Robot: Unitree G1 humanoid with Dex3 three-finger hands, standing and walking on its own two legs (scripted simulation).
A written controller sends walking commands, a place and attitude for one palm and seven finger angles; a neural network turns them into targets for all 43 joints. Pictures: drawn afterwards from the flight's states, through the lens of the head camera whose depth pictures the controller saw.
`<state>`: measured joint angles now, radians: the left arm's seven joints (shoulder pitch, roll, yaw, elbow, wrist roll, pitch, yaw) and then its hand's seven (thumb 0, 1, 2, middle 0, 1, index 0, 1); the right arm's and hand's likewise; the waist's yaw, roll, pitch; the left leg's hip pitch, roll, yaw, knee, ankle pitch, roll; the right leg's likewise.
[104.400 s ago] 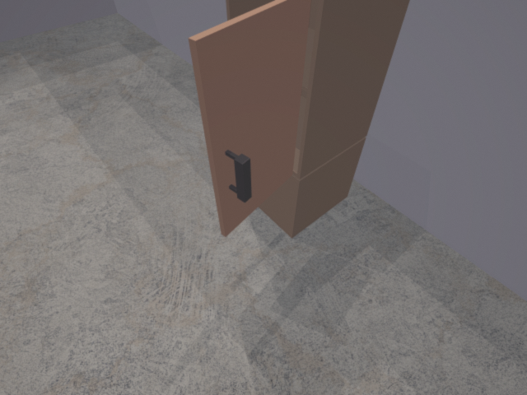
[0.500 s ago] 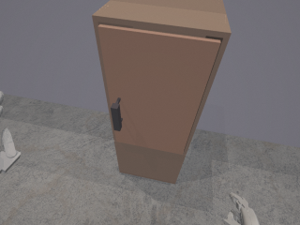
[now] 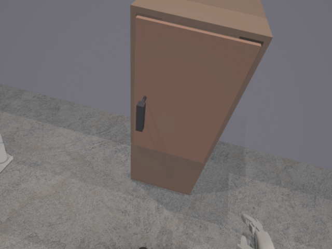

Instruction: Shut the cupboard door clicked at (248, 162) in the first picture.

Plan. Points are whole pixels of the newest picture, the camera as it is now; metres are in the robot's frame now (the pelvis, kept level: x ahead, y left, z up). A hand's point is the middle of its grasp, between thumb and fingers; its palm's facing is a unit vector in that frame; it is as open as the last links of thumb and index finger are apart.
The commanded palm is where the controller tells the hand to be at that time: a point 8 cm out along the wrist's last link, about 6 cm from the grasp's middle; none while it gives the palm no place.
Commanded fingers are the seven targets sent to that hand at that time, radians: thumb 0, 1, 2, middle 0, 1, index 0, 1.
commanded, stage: step back with the hand held close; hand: left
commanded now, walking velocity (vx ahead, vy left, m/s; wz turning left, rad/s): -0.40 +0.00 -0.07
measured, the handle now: (142, 113) +0.60 +0.13 -0.09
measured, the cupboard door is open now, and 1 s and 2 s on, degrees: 0 0 0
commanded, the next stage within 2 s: stop stepping back and stand still in 0.10 s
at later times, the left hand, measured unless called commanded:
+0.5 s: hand out of the picture +0.13 +0.31 +0.18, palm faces +0.50 -0.85 -0.18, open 7.4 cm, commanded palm +0.09 +0.31 +0.18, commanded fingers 0.00 0.90 0.90 -0.20 -0.30 -0.20 -0.30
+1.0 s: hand out of the picture +0.10 +0.35 +0.15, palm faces +0.50 -0.81 -0.30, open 7.4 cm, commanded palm +0.04 +0.36 +0.18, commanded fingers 0.00 0.90 0.90 -0.20 -0.30 -0.20 -0.30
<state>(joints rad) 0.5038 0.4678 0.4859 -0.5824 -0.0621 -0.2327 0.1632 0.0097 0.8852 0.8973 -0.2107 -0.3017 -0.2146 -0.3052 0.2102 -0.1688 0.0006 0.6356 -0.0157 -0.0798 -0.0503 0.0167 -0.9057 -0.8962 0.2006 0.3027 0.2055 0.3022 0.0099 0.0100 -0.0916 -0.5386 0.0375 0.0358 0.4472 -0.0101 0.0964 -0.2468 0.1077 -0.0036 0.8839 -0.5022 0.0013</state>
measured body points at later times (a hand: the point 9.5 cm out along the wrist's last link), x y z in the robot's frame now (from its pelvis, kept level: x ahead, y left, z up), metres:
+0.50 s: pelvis -0.09 +0.03 -0.04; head -0.15 +0.09 +0.40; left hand +0.10 +0.35 +0.19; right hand -0.02 -0.25 -0.11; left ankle +0.02 +0.09 -0.73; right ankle -0.25 -0.13 -0.73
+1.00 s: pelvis -0.13 +0.08 +0.00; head -0.18 +0.07 +0.45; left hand +0.07 +0.39 +0.17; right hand -0.04 -0.20 -0.10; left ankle -0.07 +0.23 -0.70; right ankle -0.21 -0.01 -0.73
